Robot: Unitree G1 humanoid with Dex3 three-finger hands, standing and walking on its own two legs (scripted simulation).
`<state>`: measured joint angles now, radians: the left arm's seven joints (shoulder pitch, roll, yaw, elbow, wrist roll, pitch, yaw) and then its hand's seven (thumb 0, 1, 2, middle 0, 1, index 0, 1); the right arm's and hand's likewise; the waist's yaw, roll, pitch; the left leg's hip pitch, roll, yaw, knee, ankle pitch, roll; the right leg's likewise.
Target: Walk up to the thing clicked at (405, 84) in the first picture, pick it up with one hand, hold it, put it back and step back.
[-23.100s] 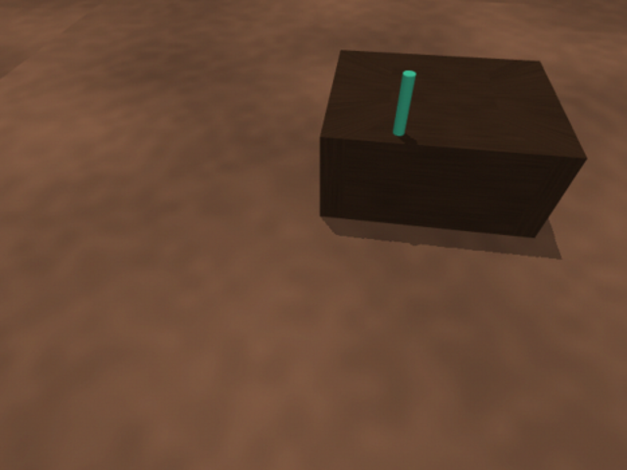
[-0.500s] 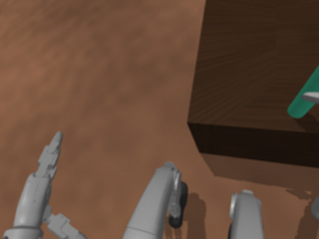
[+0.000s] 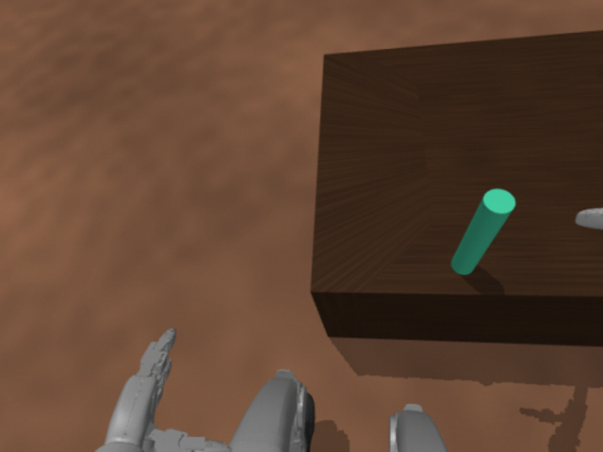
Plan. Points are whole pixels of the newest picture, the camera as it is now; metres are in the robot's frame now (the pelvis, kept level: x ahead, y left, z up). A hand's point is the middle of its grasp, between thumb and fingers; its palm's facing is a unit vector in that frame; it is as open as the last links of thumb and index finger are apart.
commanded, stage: home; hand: right
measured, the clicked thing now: (478, 237) +0.47 -0.20 -0.15
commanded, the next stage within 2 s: none
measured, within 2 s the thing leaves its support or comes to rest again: neither
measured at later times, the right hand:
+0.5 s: hand (537, 323) +0.29 -0.21 +0.00, palm faces +0.19 +0.95 -0.26, open 17.2 cm
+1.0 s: hand (501, 409) +0.20 -0.16 +0.00, palm faces +0.16 +0.95 -0.27, open 17.6 cm
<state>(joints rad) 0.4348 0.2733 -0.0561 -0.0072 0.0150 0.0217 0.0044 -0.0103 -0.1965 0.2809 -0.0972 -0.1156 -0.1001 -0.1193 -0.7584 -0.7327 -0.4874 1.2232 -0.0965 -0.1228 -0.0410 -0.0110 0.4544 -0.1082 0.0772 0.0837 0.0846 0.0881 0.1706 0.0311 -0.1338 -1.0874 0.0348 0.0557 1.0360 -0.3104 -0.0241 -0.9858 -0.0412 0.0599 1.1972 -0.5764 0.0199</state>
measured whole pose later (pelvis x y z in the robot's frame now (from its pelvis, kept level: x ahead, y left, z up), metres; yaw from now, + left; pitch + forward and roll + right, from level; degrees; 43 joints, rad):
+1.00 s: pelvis +0.03 +0.02 +0.05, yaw -2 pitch +6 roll +1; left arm 0.27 0.22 -0.02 0.50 -0.02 -0.08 0.14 0.01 0.90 0.90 -0.20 -0.29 -0.20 -0.30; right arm 0.43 -0.20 0.01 0.06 0.02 0.19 -0.14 -0.01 0.57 -0.04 0.05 0.05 0.06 0.05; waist 0.02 -0.02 -0.09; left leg -0.63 0.04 0.06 0.85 -0.32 0.00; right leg -0.49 -0.04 0.05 0.90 -0.51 0.04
